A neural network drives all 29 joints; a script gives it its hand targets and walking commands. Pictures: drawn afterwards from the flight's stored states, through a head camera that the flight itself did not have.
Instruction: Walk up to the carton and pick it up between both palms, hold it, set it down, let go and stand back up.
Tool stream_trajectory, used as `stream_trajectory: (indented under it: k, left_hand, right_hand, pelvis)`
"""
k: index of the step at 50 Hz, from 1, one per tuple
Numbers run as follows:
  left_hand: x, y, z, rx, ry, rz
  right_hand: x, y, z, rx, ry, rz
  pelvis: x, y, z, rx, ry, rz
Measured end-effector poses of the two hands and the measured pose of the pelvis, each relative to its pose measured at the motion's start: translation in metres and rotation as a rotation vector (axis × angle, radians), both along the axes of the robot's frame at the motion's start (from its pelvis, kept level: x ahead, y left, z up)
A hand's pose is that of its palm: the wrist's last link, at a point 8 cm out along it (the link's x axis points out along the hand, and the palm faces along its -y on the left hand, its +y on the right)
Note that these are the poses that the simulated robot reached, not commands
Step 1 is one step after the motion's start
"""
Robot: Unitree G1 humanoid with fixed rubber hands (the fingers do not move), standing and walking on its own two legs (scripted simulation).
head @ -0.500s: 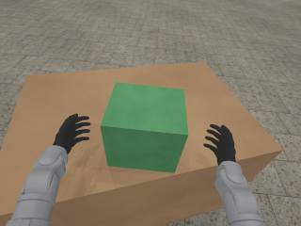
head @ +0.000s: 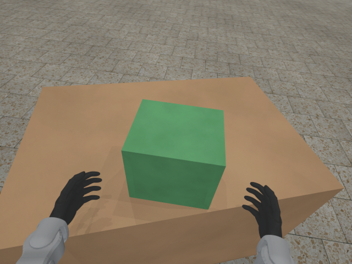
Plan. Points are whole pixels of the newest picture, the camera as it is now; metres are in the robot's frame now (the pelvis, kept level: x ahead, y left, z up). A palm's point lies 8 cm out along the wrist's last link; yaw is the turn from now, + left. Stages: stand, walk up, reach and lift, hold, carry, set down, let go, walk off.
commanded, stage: set down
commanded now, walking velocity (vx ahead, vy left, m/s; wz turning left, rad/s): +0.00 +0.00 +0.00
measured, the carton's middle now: (175, 154) +0.41 +0.00 +0.02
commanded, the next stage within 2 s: let go in 1.42 s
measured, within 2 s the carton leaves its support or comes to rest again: neither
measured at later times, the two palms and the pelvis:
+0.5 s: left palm (60, 242) +0.18 +0.23 +0.00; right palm (266, 244) +0.18 -0.19 +0.00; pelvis +0.01 +0.00 +0.00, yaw +1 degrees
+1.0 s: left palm (69, 248) +0.18 +0.22 -0.02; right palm (270, 254) +0.18 -0.21 -0.04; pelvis +0.01 -0.02 +0.00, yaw +1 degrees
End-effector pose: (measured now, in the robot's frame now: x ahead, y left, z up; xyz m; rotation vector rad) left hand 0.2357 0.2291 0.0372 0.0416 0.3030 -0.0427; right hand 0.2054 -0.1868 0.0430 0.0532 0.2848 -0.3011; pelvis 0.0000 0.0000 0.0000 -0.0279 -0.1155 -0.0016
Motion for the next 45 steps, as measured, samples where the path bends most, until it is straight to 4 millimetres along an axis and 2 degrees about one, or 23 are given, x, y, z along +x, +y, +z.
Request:
stream_trajectory:
  k: [19, 24, 30, 39, 45]
  left_hand:
    - [-0.048, 0.008, -0.03, 0.014, 0.051, 0.04]
    - [-0.051, 0.004, -0.031, 0.022, 0.064, 0.029]
    - [-0.055, 0.004, -0.047, 0.047, 0.156, 0.06]
    - [-0.058, -0.007, -0.056, 0.054, 0.194, 0.068]
    - [-0.058, -0.01, -0.055, 0.074, 0.189, 0.089]
  right_hand:
    - [-0.019, 0.001, -0.028, -0.015, 0.059, 0.015]
    - [-0.021, -0.003, -0.036, -0.017, 0.083, 0.011]
    - [-0.022, -0.009, -0.052, -0.031, 0.136, 0.058]
    - [-0.029, -0.023, -0.066, -0.048, 0.177, 0.086]
    - [-0.033, -0.029, -0.074, -0.059, 0.2, 0.115]
  pelvis:
    - [0.007, -0.002, -0.001, -0.004, -0.001, 0.016]
    - [0.008, -0.002, -0.001, -0.004, -0.007, 0.018]
    - [0.009, -0.001, -0.001, -0.001, -0.006, 0.009]
    - [0.012, -0.007, 0.0, 0.003, -0.013, 0.013]
    - [0.01, -0.013, 0.001, 0.008, -0.009, 0.014]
